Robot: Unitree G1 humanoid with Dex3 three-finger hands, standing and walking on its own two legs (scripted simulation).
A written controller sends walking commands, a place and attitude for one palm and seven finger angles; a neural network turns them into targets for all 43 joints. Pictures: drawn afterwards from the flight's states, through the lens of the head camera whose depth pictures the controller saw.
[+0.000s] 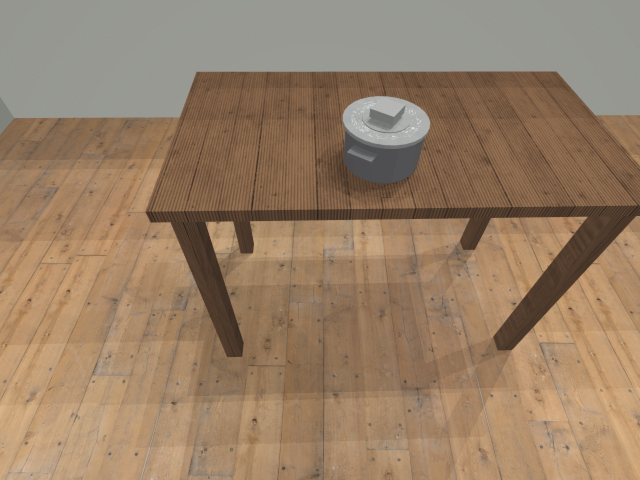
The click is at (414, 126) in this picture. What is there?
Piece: lid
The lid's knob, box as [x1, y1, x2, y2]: [369, 97, 405, 124]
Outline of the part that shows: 382,97 370,108 369,116 392,124 403,113 405,105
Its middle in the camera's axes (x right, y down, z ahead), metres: +0.13 -0.25 +0.74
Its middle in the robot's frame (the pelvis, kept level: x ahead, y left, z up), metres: +0.74 -0.09 +0.07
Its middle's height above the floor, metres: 0.84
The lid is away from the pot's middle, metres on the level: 0.00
